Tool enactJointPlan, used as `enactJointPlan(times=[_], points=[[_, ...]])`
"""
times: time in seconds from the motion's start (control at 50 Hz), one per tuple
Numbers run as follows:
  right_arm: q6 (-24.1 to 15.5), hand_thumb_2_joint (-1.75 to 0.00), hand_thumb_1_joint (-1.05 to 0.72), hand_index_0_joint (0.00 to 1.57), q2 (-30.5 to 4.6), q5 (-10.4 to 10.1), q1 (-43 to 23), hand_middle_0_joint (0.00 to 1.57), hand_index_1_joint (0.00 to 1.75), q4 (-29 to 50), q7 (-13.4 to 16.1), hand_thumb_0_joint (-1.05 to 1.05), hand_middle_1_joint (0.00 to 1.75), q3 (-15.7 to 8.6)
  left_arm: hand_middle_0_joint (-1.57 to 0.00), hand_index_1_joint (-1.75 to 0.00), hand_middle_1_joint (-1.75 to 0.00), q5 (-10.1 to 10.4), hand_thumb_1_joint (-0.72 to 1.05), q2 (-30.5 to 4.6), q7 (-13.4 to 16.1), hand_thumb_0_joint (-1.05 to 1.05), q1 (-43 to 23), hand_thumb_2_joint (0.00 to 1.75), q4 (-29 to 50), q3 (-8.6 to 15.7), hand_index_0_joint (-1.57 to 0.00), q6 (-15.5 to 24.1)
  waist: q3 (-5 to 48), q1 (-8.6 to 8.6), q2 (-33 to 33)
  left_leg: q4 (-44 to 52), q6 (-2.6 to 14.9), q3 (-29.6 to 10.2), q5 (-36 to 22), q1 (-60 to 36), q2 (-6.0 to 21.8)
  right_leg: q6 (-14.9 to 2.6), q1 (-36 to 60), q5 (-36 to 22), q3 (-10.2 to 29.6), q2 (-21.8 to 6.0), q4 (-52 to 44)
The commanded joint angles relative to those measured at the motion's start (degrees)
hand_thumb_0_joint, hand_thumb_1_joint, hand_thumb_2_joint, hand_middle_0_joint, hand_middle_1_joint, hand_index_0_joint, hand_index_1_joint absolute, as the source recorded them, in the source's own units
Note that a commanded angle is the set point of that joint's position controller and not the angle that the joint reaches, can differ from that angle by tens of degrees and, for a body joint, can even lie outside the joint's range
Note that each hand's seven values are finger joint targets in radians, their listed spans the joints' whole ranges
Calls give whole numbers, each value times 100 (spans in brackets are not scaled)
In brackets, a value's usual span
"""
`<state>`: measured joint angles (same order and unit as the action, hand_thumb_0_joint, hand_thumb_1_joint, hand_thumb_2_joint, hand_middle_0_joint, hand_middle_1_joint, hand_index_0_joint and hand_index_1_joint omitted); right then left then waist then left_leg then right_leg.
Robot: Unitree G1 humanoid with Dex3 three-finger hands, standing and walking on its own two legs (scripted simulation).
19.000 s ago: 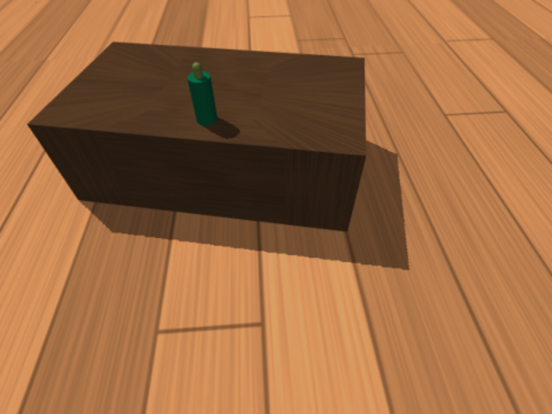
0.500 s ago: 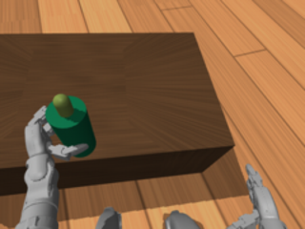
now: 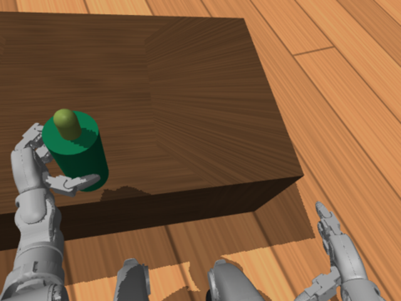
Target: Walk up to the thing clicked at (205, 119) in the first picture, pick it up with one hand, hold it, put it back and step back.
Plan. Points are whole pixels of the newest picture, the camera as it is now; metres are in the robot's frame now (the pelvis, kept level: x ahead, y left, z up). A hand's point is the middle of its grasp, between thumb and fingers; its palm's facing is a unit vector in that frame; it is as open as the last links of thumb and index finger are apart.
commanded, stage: crouch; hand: left
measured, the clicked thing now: (78, 150) +0.42 +0.19 +0.01
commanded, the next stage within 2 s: lower in 0.14 s
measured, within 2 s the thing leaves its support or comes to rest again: rests again in 1.68 s
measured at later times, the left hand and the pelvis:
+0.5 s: hand (72, 159) +0.44 +0.22 -0.08, palm faces +0.26 -0.97 -0.05, open 11.3 cm; pelvis -0.01 +0.00 -0.03, yaw -1 degrees
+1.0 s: hand (77, 164) +0.45 +0.23 -0.12, palm faces +0.24 -0.97 -0.07, open 11.3 cm; pelvis -0.01 +0.00 -0.06, yaw -2 degrees
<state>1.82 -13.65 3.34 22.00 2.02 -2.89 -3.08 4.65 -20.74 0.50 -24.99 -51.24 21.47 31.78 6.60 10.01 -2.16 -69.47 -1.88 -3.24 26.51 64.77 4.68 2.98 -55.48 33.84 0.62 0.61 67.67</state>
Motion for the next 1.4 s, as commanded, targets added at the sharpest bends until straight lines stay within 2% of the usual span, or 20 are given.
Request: enactJointPlan(times=[0.0, 0.06, 0.16, 0.24, 0.3, 0.32, 0.44, 0.6, 0.74, 0.8, 0.84, 0.92, 0.96, 1.02, 1.1, 1.22, 1.24, 1.28, 1.34, 1.38], points=[[-252, -6, 53, 5, -867, -9, 380, 5, 5, 1149, 79, 0, 5, -538, -124, -142, -140, 247, -12, -1405, 5, 0, -2833, 127, 1935, 295, -125, 794, 3300, 30, 1586, 601, 168, 28, -2000, -3175, -138, -310, 336, -2313, -297, 136, -647], [-228, -6, 53, 5, -1039, 6, 308, 5, 5, 1167, 83, 0, 5, -736, -125, -142, -141, 212, -8, -1522, 7, 0, -2903, 129, 1801, 385, -126, 832, 3325, 45, 1656, 560, 174, 28, -1838, -3018, -141, -336, 221, -2169, -293, 134, -564], [-230, -6, 53, 5, -1006, 0, 197, 5, 5, 1228, 89, 0, 5, -636, -126, -143, -142, 151, -7, -1605, -68, 0, -3009, 129, 1421, 393, -127, 774, 3321, 115, 1635, 412, 187, -26, -1979, -2884, -111, -327, 46, -2258, -322, 155, -444], [-212, -6, 53, 5, -1041, -12, 278, 5, 5, 1234, 85, 0, 5, -663, -127, -145, -144, 178, -6, -1796, -74, 0, -2987, 130, 1170, 594, -128, 751, 3390, 144, 1458, 247, 277, 25, -1860, -2531, -145, -264, 169, -2373, -225, 145, -460], [-224, -6, 53, 5, -989, -22, 265, 5, 5, 1243, 53, 0, 5, -593, -129, -147, -145, 189, -6, -1693, -94, 0, -2918, 130, 721, 643, -130, 772, 3140, 236, 1309, 210, 286, -3, -1545, -2219, -146, -283, -76, -2049, -255, 175, -396], [-229, -6, 53, 5, -1041, -23, 186, 5, 5, 1158, 51, 0, 5, -635, -130, -148, -146, 152, -4, -1875, -86, 0, -2986, 132, 628, 735, -131, 804, 2982, 207, 1364, 216, 260, -33, -1384, -2106, -144, -312, -237, -1839, -281, 181, -342], [-292, -5, 54, 5, -1164, 15, 142, 5, 5, 1352, 33, 0, 5, -754, -128, -146, -146, 51, 0, -2197, -154, 0, -3319, 130, 673, 854, -130, 1069, 3332, 337, 1688, 0, 229, -96, -1216, -2000, -130, -368, -614, -1605, -291, 217, -47], [-371, -6, 51, 5, -1205, 28, 292, 5, 5, 1937, 5, 0, 5, -773, -126, -145, -144, 71, -1, -2513, -146, 0, -3351, 129, 1314, 960, -128, 1175, 4288, 391, 2176, -467, 217, -98, -1854, -2267, -142, -359, -606, -2127, -264, 253, 312], [-321, -6, 51, 5, -1217, 26, 482, 5, 5, 1729, -11, 0, 5, -826, -126, -145, -144, 37, -2, -2387, -173, 0, -3103, 129, 1207, 912, -127, 979, 3818, 482, 2341, -608, 207, -99, -1936, -2012, -123, -355, -979, -2156, -271, 252, 415], [-309, -6, 51, 5, -1062, 34, 387, 5, 5, 1856, -61, 0, 5, -661, -128, -146, -145, -27, -5, -2267, -133, 0, -2918, 130, 1123, 868, -129, 941, 3734, 384, 2387, -615, 204, -106, -1907, -1927, -123, -380, -1095, -2051, -299, 245, 483], [-314, -6, 52, 5, -1210, 10, 373, 5, 5, 1937, -33, 0, 5, -852, -127, -147, -146, 13, -4, -2218, -143, 0, -2929, 131, 972, 871, -129, 937, 3687, 527, 2169, -644, 237, -120, -1666, -1765, -111, -359, -1076, -1940, -296, 261, 461], [-331, -6, 52, 5, -1285, 6, 370, 5, 5, 2083, -40, 0, 5, -925, -127, -147, -146, -19, -6, -2351, -96, 0, -2949, 130, 930, 971, -128, 960, 3836, 569, 1987, -780, 298, -113, -1603, -1536, -125, -326, -968, -2005, -240, 251, 483], [-326, -6, 52, 5, -1206, 1, 424, 5, 5, 2097, -48, 0, 5, -803, -127, -147, -146, -27, -8, -2306, -93, 0, -2987, 130, 933, 933, -129, 994, 3759, 576, 1965, -747, 273, -155, -1533, -1547, -129, -345, -1090, -1882, -311, 270, 550], [-304, -6, 52, 5, -1350, -8, 430, 5, 5, 2182, -35, 0, 5, -1005, -127, -147, -146, -51, -5, -2405, -56, 0, -3003, 131, 1014, 1041, -129, 1043, 3871, 551, 2063, -721, 228, -203, -1533, -1694, -115, -391, -1287, -1756, -387, 285, 684], [-304, -6, 52, 5, -1352, 0, 475, 5, 5, 2266, -26, 0, 5, -986, -126, -147, -146, -72, -5, -2452, 2, 0, -2995, 130, 1100, 1075, -128, 1058, 3815, 547, 2139, -717, 207, -201, -1336, -1635, -124, -395, -1329, -1603, -377, 279, 713], [-299, -6, 52, 5, -1284, 27, 511, 5, 5, 2240, -50, 0, 5, -940, -125, -144, -143, -173, -7, -2249, 42, 0, -3078, 128, 984, 827, -127, 1017, 3627, 618, 2309, -753, 194, -165, -1031, -1500, -128, -401, -1562, -1364, -334, 270, 699], [-294, -5, 53, 5, -1268, 19, 528, 5, 5, 2239, -47, 0, 5, -958, -133, -143, -143, -190, -6, -2092, 34, 0, -3119, 122, 888, 718, -135, 995, 3587, 732, 2288, -766, 199, -182, -1024, -1514, -119, -396, -1622, -1370, -351, 268, 694], [-275, -5, 52, 5, -1304, 17, 528, 5, 5, 2246, -42, 0, 5, -982, -119, -127, -127, -193, -22, -2270, 43, 0, -3157, 106, 980, 807, -123, 980, 3600, 652, 2288, -735, 188, -175, -1007, -1518, -123, -403, -1618, -1331, -374, 281, 704], [-276, -5, 52, 5, -1318, -2, 589, 5, 5, 2327, -41, 0, 5, -1001, -104, -103, -106, -82, -38, -2032, 25, 0, -3140, 82, 953, 757, -108, 984, 3572, 696, 2178, -693, 174, -223, -989, -1560, -118, -408, -1657, -1288, -437, 288, 737], [-279, -5, 52, 5, -1343, -6, 515, 5, 5, 2341, -49, 0, 5, -1023, -96, -93, -95, -79, -43, -2130, 29, 0, -3082, 66, 943, 832, -100, 982, 3643, 627, 2243, -725, 173, -204, -1097, -1608, -128, -418, -1630, -1363, -417, 283, 774]])
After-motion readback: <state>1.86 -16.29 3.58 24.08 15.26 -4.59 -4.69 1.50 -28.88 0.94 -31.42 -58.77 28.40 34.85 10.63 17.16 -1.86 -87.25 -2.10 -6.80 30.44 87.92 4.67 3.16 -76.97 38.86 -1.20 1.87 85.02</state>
